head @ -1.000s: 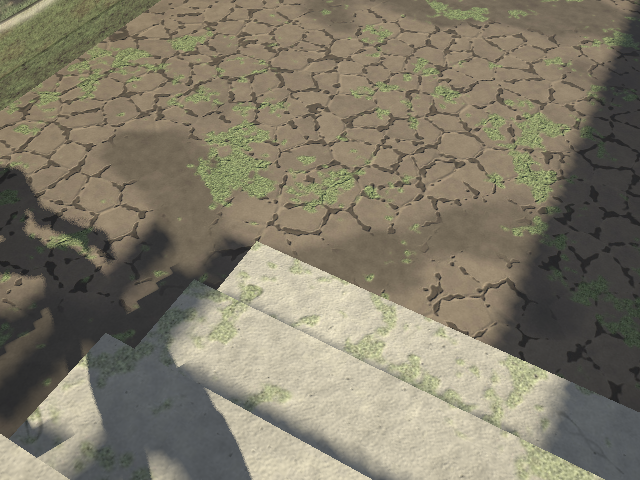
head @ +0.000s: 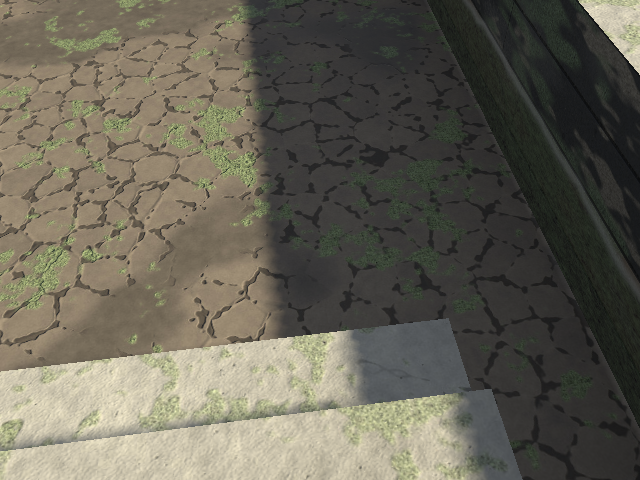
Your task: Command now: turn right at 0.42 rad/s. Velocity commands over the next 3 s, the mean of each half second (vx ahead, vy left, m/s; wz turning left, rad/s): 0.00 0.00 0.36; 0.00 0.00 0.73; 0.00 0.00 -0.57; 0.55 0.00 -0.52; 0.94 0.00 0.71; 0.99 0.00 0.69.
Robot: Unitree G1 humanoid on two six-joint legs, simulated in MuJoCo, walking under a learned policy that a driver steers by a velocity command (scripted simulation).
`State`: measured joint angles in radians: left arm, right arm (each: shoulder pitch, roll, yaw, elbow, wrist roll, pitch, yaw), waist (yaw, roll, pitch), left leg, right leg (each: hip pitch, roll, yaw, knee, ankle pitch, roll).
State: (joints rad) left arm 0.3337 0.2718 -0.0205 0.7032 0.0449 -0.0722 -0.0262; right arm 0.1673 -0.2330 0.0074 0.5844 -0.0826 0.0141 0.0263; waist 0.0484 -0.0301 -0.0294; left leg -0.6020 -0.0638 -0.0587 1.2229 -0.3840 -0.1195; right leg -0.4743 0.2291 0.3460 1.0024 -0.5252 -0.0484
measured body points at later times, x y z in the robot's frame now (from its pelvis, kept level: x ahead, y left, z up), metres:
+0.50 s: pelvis -0.07 +0.02 +0.04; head -0.04 +0.02 +0.49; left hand -0.02 +0.32 -0.04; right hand +0.17 -0.18 -0.05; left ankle -0.10 +0.12 -0.62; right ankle -0.03 -0.09 -0.68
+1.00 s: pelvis -0.12 +0.07 +0.05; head -0.11 +0.10 +0.50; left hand -0.17 +0.37 -0.06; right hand +0.14 -0.06 -0.05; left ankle -0.13 +0.12 -0.69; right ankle -0.02 -0.06 -0.58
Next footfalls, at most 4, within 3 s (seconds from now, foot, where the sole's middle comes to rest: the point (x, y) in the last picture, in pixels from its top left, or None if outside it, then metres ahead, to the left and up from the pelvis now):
0.04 left None -0.01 0.15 -0.72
0.72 left None -0.10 0.14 -0.72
1.52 right None -0.04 -0.11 -0.72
2.16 left None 0.32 0.09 -0.89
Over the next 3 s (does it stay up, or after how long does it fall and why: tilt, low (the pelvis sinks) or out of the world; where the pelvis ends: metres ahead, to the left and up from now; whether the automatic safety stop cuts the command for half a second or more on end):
stays up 0.84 0.31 -0.42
